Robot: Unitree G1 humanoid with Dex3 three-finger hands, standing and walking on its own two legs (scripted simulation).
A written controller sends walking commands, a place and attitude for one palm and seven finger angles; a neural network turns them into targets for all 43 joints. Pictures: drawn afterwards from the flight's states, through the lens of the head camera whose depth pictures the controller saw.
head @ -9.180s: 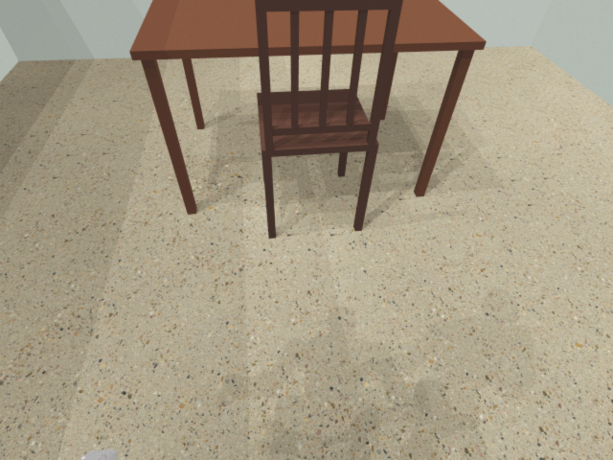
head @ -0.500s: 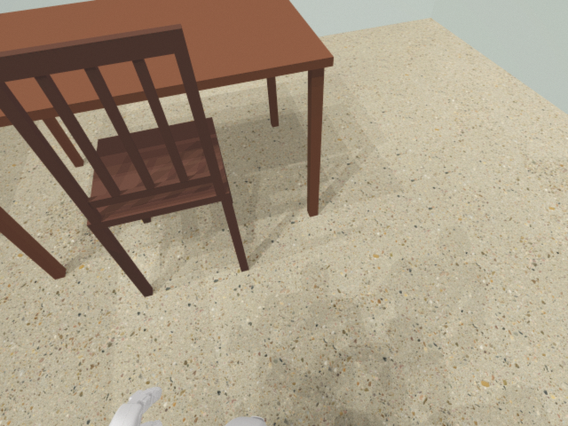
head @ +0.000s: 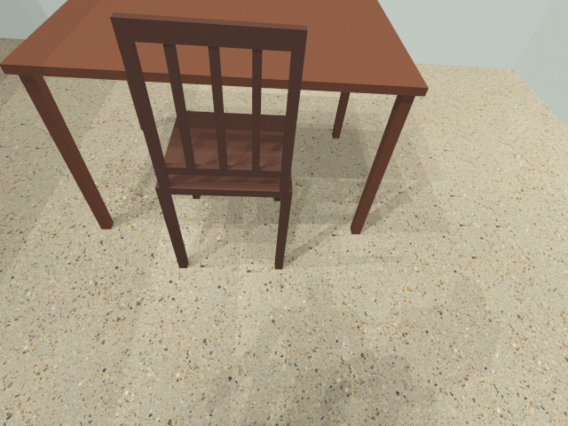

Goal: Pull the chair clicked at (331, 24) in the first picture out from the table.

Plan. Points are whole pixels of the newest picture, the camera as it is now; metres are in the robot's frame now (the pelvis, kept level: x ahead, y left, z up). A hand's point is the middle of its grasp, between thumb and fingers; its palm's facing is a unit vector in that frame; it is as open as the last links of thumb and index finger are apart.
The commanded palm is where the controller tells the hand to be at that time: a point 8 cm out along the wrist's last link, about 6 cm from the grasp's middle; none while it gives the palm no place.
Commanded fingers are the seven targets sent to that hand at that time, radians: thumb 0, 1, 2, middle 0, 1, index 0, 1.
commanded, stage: take the last steps up to it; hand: left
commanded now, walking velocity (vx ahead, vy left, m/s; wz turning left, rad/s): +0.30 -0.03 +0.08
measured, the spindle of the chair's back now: (219, 115) +0.81 +0.24 -0.04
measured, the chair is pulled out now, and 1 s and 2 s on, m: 0.00 0.00 0.00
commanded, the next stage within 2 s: come to a stop and stand still in 1.06 s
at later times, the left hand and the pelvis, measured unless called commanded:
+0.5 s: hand out of the picture +0.06 +0.13 -0.16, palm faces +0.12 -0.97 -0.20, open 7.3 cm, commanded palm none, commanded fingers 0.00 0.90 0.90 -0.20 -0.30 -0.20 -0.30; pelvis +0.10 -0.04 +0.01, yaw +4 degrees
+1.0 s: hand (179, 337) +0.28 +0.21 -0.17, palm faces +0.12 -0.98 -0.17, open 7.4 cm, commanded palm none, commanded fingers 0.00 0.90 0.90 -0.20 -0.30 -0.20 -0.30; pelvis +0.28 +0.03 +0.00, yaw +3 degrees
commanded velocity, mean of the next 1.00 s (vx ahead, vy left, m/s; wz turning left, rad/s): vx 0.28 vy -0.03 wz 0.02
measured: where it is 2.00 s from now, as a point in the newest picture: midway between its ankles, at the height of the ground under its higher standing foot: (266, 395)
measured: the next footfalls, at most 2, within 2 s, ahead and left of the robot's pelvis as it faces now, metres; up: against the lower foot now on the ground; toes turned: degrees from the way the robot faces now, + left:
right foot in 0.28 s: +0.11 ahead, -0.13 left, +0.00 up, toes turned -4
left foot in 0.76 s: +0.29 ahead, +0.13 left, +0.00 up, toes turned +12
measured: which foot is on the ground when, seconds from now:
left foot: down 0.00-0.28, up 0.30-0.74, down 0.76-1.00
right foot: up 0.00-0.26, down 0.28-0.78, up 0.80-1.00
